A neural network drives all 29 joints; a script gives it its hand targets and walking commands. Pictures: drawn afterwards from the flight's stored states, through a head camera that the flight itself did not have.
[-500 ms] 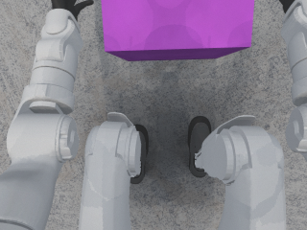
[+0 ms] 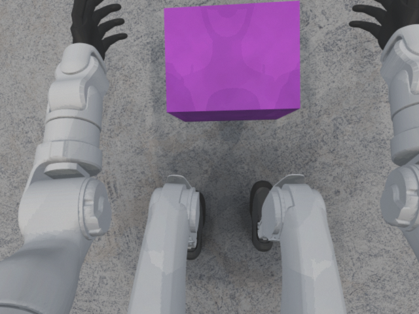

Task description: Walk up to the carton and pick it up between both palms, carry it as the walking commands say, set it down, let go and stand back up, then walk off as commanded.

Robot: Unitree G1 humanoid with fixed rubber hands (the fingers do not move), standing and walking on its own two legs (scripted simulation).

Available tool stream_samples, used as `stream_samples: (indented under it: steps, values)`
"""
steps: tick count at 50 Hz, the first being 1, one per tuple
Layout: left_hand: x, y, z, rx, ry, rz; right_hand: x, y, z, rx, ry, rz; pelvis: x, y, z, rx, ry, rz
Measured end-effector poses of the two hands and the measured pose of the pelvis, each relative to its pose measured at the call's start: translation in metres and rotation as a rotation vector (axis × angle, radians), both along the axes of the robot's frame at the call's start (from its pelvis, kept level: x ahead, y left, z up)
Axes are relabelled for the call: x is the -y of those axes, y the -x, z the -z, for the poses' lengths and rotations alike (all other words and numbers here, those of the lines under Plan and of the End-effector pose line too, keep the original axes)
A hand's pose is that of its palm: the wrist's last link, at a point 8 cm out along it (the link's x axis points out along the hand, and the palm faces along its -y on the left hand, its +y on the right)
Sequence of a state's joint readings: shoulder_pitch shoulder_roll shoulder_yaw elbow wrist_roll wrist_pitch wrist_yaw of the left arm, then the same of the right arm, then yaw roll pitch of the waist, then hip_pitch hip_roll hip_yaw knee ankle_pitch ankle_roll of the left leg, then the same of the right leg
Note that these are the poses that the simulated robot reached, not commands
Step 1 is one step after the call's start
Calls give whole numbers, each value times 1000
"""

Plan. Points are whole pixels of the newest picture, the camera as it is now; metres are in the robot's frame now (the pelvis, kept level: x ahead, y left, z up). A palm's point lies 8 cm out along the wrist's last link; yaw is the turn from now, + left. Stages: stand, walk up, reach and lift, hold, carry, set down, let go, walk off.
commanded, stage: set down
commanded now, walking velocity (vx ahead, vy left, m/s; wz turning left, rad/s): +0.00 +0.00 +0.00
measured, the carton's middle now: (230, 73) +0.55 -0.01 -0.35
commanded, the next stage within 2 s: let go in 0.72 s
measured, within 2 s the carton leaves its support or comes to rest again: neither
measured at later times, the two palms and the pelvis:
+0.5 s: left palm out of the picture +0.52 +0.21 +0.06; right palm out of the picture +0.53 -0.26 +0.06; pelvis +0.02 +0.00 +0.14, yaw -1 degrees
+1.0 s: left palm out of the picture +0.47 +0.22 +0.11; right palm out of the picture +0.47 -0.25 +0.11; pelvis +0.06 +0.00 +0.22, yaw -2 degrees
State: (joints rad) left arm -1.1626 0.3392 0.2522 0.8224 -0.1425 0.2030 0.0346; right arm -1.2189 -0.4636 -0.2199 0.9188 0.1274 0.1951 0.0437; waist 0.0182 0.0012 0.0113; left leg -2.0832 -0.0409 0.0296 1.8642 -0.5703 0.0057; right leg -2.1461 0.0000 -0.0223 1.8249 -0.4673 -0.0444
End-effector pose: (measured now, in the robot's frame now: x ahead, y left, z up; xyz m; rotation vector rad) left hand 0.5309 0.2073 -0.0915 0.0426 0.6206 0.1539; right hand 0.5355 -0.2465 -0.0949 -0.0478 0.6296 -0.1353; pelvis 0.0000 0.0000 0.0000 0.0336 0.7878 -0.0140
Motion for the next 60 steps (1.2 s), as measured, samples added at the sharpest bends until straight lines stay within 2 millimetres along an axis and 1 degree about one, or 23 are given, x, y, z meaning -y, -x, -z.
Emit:
stream_samples:
  steps: [7,15,23,30,33,36,41,45,49,52,55,60]
  values:
    - [-3,2,-40,1,5,1,6,1,-43,2,-1,-3,0,-7,-38,-28,-2,3]
    - [-6,6,-91,-2,13,-2,12,3,-96,-3,-4,-6,1,-14,-85,-35,-3,8]
    - [-5,6,-140,0,21,3,11,3,-146,-5,-12,-14,1,-21,-131,-20,-3,14]
    - [-3,8,-179,-3,22,8,10,4,-183,-11,-10,-22,0,-30,-169,2,0,20]
    - [-1,9,-192,-15,19,11,8,6,-194,-25,-7,-27,0,-34,-184,12,1,21]
    - [0,10,-199,-27,14,13,5,6,-201,-37,-5,-29,0,-39,-194,17,2,21]
    - [2,14,-200,-47,-3,21,0,10,-200,-57,7,-29,0,-46,-202,19,5,19]
    - [-1,26,-196,-71,-37,56,0,25,-197,-78,48,-21,1,-52,-208,24,10,17]
    - [-8,52,-202,-104,-80,107,3,53,-204,-98,96,-36,0,-61,-219,60,14,15]
    - [-15,76,-216,-128,-97,132,4,80,-218,-116,109,-48,-1,-69,-231,113,19,14]
    - [-22,98,-236,-145,-99,142,5,104,-237,-130,106,-50,-2,-77,-244,181,26,15]
    - [-28,128,-267,-150,-84,134,4,136,-268,-134,102,-48,-5,-89,-264,301,36,18]
